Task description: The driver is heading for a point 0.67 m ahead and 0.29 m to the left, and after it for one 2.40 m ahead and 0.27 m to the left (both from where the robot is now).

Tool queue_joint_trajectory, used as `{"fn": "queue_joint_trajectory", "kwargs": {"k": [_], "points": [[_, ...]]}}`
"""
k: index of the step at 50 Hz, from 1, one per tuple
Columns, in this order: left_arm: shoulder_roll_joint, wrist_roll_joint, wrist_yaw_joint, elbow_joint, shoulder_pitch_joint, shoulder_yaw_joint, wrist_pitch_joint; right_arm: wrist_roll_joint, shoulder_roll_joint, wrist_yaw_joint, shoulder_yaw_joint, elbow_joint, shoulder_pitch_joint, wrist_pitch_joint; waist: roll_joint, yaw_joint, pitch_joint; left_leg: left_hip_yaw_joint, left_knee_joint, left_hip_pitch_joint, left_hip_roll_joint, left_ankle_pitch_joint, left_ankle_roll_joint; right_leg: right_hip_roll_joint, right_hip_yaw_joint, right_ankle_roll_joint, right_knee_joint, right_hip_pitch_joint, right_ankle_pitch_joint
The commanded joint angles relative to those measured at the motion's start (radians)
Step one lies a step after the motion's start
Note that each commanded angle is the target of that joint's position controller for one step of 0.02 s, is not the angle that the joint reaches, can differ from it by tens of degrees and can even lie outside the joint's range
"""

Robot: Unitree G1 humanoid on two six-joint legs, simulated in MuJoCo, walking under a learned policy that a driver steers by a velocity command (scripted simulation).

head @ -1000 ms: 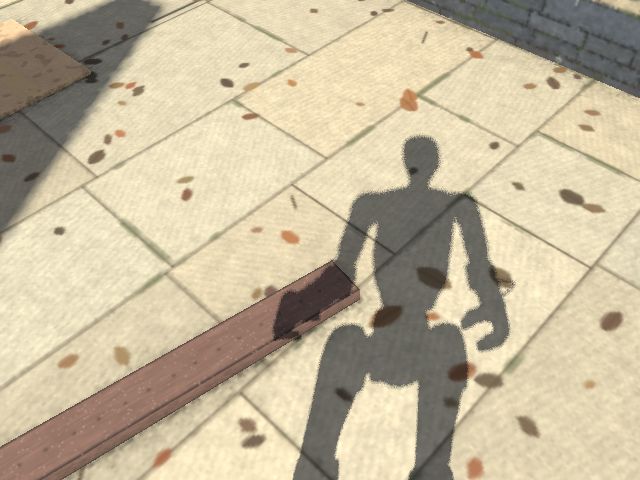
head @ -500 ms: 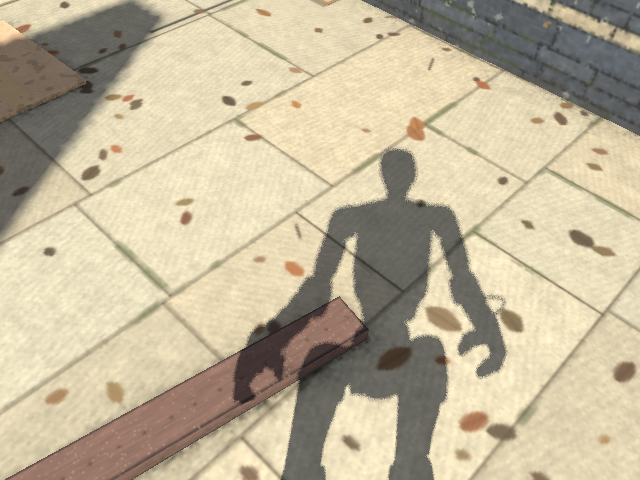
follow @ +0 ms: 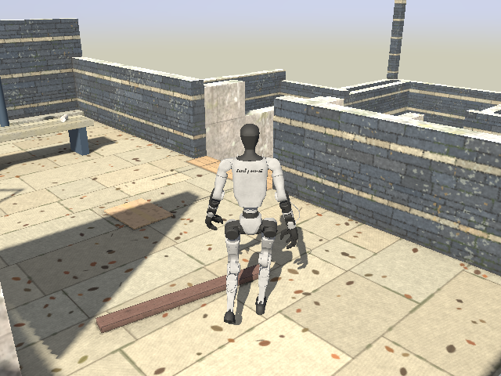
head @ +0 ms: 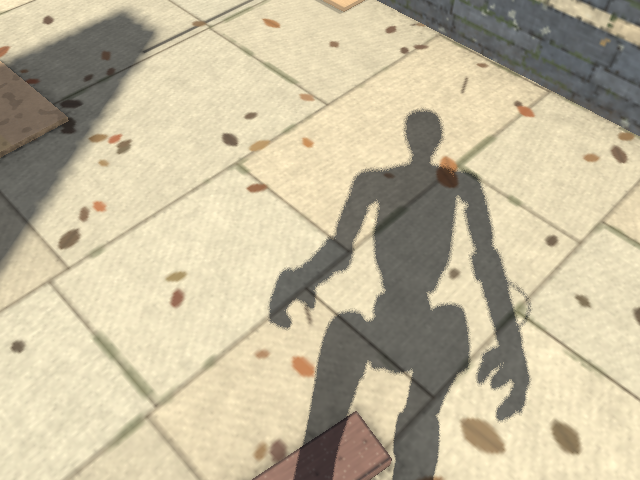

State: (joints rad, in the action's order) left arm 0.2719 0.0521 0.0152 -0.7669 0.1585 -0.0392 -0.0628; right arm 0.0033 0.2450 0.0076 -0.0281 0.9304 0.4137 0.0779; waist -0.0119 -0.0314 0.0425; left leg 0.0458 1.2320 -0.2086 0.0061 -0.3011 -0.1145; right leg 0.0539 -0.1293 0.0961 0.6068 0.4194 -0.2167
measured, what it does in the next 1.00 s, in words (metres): climbs, turning left: left foot 0.04 m higher, then right foot 0.04 m lower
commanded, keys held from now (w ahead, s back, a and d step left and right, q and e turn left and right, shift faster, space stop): w+q+shift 0.62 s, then e+shift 0.38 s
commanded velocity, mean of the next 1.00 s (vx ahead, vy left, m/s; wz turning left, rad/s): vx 0.80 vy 0.00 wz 0.44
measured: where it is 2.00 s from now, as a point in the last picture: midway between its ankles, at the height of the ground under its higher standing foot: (245, 252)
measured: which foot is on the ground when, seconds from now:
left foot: up 0.00-0.32, down 0.34-0.78, up 0.80-1.00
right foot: down 0.00-0.36, up 0.38-0.76, down 0.78-1.00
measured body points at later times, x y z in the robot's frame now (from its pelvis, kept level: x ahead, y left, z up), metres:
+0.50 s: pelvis +0.46 +0.06 +0.03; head +0.49 +0.05 +0.48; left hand +0.54 +0.34 -0.05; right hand +0.58 -0.21 -0.10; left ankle +0.49 +0.08 -0.68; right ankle +0.44 -0.11 -0.59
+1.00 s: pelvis +0.87 +0.14 +0.02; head +0.92 +0.18 +0.47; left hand +0.75 +0.40 -0.11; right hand +1.18 +0.03 -0.06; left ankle +0.88 +0.30 -0.66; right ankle +0.92 +0.06 -0.72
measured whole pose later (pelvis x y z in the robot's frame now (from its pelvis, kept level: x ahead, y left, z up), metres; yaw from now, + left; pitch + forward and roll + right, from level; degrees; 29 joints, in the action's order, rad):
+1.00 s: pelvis +0.87 +0.14 +0.02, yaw +25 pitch +3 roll -1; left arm 0.29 -0.02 -0.01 -0.81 0.37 -0.05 -0.06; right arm 0.01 0.27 -0.01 0.00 0.68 0.01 0.09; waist 0.00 0.08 0.08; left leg 0.12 0.96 -0.65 -0.01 -0.33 0.06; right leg 0.11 0.11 0.05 0.37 0.26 -0.15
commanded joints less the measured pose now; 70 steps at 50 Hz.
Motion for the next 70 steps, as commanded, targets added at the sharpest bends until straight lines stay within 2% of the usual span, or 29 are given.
{"fn": "queue_joint_trajectory", "kwargs": {"k": [1,11,16,17,18,19,20,21,22,25,31,37,38,39,40,41,42,44,45,47,50,55,57,58,59,61,63,66,70], "points": [[0.069,-0.004,-0.007,-0.030,0.140,-0.030,-0.032,0.012,0.073,0.017,-0.011,-0.100,-0.040,0.001,0.012,0.032,-0.024,0.060,0.109,-0.424,0.101,0.094,-0.013,-0.312,0.459,0.071,-0.440,-0.308,-0.273],[0.053,-0.036,-0.006,-0.132,0.269,-0.002,-0.077,0.007,0.030,0.063,0.023,-0.259,-0.428,-0.052,0.003,0.035,0.159,-0.205,-0.271,-0.513,0.053,0.325,-0.007,-0.168,-0.126,-0.082,-0.586,-0.236,0.607],[0.196,-0.035,-0.070,-0.083,0.187,-0.030,-0.055,0.006,0.143,0.058,-0.018,-0.147,-0.067,-0.048,0.142,-0.177,-0.121,-0.268,-0.427,-0.013,-0.112,0.339,-0.084,-0.246,-0.150,-0.113,-0.062,-0.435,1.430],[0.223,-0.025,-0.072,-0.058,0.119,-0.041,-0.033,0.009,0.201,0.044,-0.050,-0.081,0.156,-0.051,0.140,-0.282,-0.198,-0.216,-0.458,0.205,-0.128,0.252,-0.116,-0.263,-0.117,-0.097,0.235,-0.358,1.405],[0.228,-0.031,-0.059,-0.051,0.057,-0.054,-0.016,-0.003,0.239,0.022,-0.082,-0.045,0.282,-0.052,0.041,-0.343,-0.199,-0.092,-0.615,0.351,-0.067,0.230,-0.187,-0.168,-0.118,-0.087,0.693,-0.218,0.857],[0.108,-0.051,-0.025,0.062,0.097,-0.026,-0.038,0.014,0.348,0.003,-0.117,-0.060,0.093,-0.083,-0.363,-0.130,-0.180,0.446,-0.755,0.559,0.126,-0.059,-0.375,0.054,-0.035,-0.156,1.107,0.349,-0.188],[0.107,-0.032,-0.026,0.096,0.102,-0.006,-0.063,0.009,0.343,0.008,-0.123,-0.126,0.006,-0.078,-0.140,-0.100,-0.253,0.671,-0.903,0.506,0.192,-0.194,-0.375,-0.013,0.182,-0.097,1.064,0.368,-0.178],[0.105,-0.025,-0.015,0.106,0.054,-0.001,-0.079,0.012,0.282,0.003,-0.111,-0.131,-0.015,-0.067,0.021,-0.067,-0.139,0.706,-0.996,0.346,0.207,-0.237,-0.330,-0.059,0.215,-0.080,0.919,0.345,-0.119],[0.104,-0.021,-0.011,0.094,0.053,0.002,-0.085,0.022,0.218,-0.002,-0.100,-0.113,-0.028,-0.056,0.156,-0.009,-0.013,0.666,-1.024,0.163,0.188,-0.160,-0.291,-0.107,0.217,-0.077,0.772,0.290,-0.088],[0.082,0.021,-0.012,0.107,0.015,0.011,-0.027,0.021,0.196,-0.021,-0.083,-0.134,-0.126,-0.006,0.133,0.076,0.010,0.405,-1.015,-0.094,0.052,-0.022,-0.241,-0.168,0.220,-0.125,0.523,0.122,-0.180],[0.063,-0.017,0.017,0.203,-0.203,0.031,-0.008,0.000,0.232,0.012,-0.106,-0.125,-0.067,0.022,0.016,-0.022,0.006,0.315,-1.050,-0.160,-0.025,0.070,-0.152,-0.122,0.151,-0.136,0.023,-0.083,0.368],[0.100,0.024,-0.009,0.151,-0.142,0.013,-0.057,-0.003,0.195,-0.013,-0.084,-0.050,0.074,0.027,-0.024,-0.057,0.036,0.204,-0.814,0.197,0.017,0.670,-0.033,-0.056,0.096,-0.048,-0.257,-0.073,0.411],[0.152,-0.040,-0.012,0.138,-0.076,-0.024,-0.109,-0.055,0.132,-0.020,-0.063,-0.072,0.021,0.012,0.011,0.024,-0.001,0.173,-0.550,0.212,0.006,0.752,0.007,-0.056,0.098,-0.003,-0.361,-0.142,0.571],[0.165,-0.041,-0.005,0.054,0.184,-0.024,-0.133,-0.009,0.130,-0.019,-0.048,-0.112,-0.078,0.005,0.007,0.133,-0.176,0.098,-0.245,0.087,-0.040,0.602,0.046,-0.121,0.131,0.029,-0.272,-0.417,0.898],[0.206,-0.015,0.004,0.008,0.315,-0.023,-0.134,0.034,0.060,-0.015,-0.022,-0.122,0.008,0.016,0.328,0.111,-0.335,0.054,0.191,-0.364,-0.165,-0.357,0.134,-0.372,0.432,0.219,-0.006,-0.906,1.472],[0.193,-0.035,0.023,-0.022,0.405,-0.035,-0.119,0.002,0.098,-0.002,-0.011,-0.102,0.125,0.026,0.275,0.129,-0.518,0.190,0.297,-0.587,-0.139,-0.398,0.142,-0.459,0.667,0.299,0.020,-1.161,1.330],[0.205,-0.059,0.014,0.001,0.333,-0.057,-0.096,-0.028,0.160,-0.001,-0.018,-0.133,-0.003,0.033,0.201,0.161,-0.441,0.162,0.295,-0.706,-0.060,-0.317,0.156,-0.449,0.671,0.304,-0.053,-1.114,1.072],[0.204,-0.084,-0.014,0.057,0.172,-0.059,-0.056,0.000,0.191,-0.014,-0.020,-0.216,-0.266,0.041,-0.063,0.139,-0.238,0.088,0.191,-0.704,-0.002,-0.163,0.169,-0.375,0.669,0.247,-0.194,-0.732,0.802],[0.217,-0.080,-0.017,0.061,0.159,-0.058,-0.049,0.017,0.178,-0.018,-0.020,-0.251,-0.298,0.035,-0.078,0.094,-0.175,0.083,0.148,-0.619,-0.006,-0.150,0.179,-0.345,0.666,0.240,-0.237,-0.541,0.859],[0.192,-0.072,-0.021,0.077,0.073,-0.053,-0.032,0.011,0.140,-0.017,-0.010,-0.276,-0.246,0.018,0.004,-0.013,-0.128,0.092,-0.098,-0.501,0.018,-0.139,0.180,-0.267,0.578,0.202,-0.274,-0.318,0.789],[0.230,-0.083,-0.042,0.086,0.070,-0.074,0.001,-0.001,0.090,-0.025,0.008,-0.294,-0.323,0.016,0.065,0.001,-0.158,-0.011,-0.543,-0.155,-0.108,0.146,0.177,-0.102,0.420,0.097,-0.283,-0.050,0.751],[0.177,-0.094,-0.063,0.099,0.076,-0.074,0.037,-0.005,0.156,-0.029,-0.028,-0.321,-0.326,-0.003,0.123,-0.039,-0.178,0.108,-0.822,0.076,-0.077,0.418,0.155,-0.048,0.533,-0.028,-0.137,-0.055,0.357],[0.053,-0.071,-0.055,0.115,0.156,-0.043,0.044,0.030,0.202,-0.047,-0.039,-0.302,-0.210,-0.013,-0.073,-0.036,-0.290,0.291,-0.811,0.367,0.217,0.782,0.033,0.080,0.402,-0.105,0.246,0.099,-0.243],[0.047,-0.072,-0.048,0.104,0.341,-0.035,0.039,0.059,0.166,-0.047,-0.019,-0.330,-0.209,-0.032,-0.180,0.039,-0.395,0.499,-0.737,0.454,0.434,1.072,-0.118,0.113,0.357,-0.121,0.409,0.178,-0.580],[0.128,-0.076,-0.037,0.103,0.430,-0.045,0.046,0.025,0.187,-0.040,-0.037,-0.327,-0.244,-0.055,-0.218,0.073,-0.424,0.572,-0.740,0.421,0.539,1.029,-0.227,0.019,0.289,-0.161,0.603,0.214,-0.570],[0.205,-0.095,-0.055,0.096,0.283,-0.073,0.081,0.010,0.121,-0.047,-0.033,-0.348,-0.340,-0.066,-0.106,0.045,-0.258,0.428,-0.852,0.225,0.372,0.455,-0.170,-0.078,0.229,-0.196,0.726,0.304,-0.349],[0.194,-0.081,-0.068,0.116,0.232,-0.080,0.119,0.023,0.122,-0.045,-0.030,-0.353,-0.422,-0.070,-0.085,0.074,-0.129,0.232,-0.913,-0.015,0.261,0.406,-0.114,-0.094,0.197,-0.213,0.700,0.224,-0.246],[0.105,-0.072,-0.059,0.168,0.181,-0.057,0.115,0.025,0.144,-0.051,-0.050,-0.316,-0.394,-0.066,-0.116,0.068,-0.130,0.092,-0.940,-0.038,0.233,0.461,-0.118,-0.115,0.149,-0.202,0.535,0.163,-0.168],[0.107,-0.075,-0.026,0.201,0.126,-0.050,0.110,0.008,0.183,-0.050,-0.074,-0.303,-0.402,-0.069,-0.138,0.060,-0.185,0.007,-0.933,-0.016,0.282,0.452,-0.111,-0.144,0.127,-0.163,0.301,0.028,-0.075]]}}
Next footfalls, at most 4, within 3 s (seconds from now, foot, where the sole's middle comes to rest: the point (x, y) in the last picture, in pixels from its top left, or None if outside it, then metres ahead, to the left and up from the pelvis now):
0.34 left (279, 438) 0.53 0.09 -0.72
0.78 right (286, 275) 0.95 0.08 -0.76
1.14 left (183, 240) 1.07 0.35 -0.76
1.52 right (293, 245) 1.05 0.06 -0.76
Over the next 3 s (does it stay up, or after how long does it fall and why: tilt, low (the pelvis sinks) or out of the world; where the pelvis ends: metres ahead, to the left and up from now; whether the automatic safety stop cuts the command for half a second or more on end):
stays up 1.54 0.10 0.01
